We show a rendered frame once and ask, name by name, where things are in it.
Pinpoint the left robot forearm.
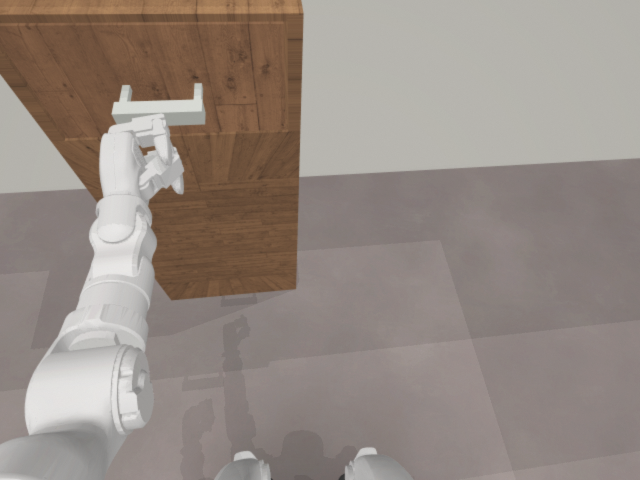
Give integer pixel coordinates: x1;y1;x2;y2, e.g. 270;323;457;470
25;194;157;434

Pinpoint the left robot upper arm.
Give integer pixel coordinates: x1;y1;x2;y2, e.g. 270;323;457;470
0;344;154;480

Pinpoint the cabinet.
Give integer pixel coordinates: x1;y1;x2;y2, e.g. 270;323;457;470
0;0;304;300

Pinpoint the handle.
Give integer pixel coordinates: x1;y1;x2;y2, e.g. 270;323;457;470
112;83;206;126

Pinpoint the drawer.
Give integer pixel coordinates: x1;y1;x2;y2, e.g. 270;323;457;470
0;21;285;138

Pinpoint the left robot hand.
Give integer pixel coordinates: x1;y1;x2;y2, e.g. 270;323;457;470
99;113;184;206

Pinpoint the robot thigh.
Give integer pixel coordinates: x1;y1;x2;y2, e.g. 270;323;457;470
345;454;414;480
214;458;271;480

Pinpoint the left robot thigh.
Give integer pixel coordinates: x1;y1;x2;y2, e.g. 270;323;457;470
214;458;271;480

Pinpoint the right robot thigh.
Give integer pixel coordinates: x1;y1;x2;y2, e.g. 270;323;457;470
345;454;414;480

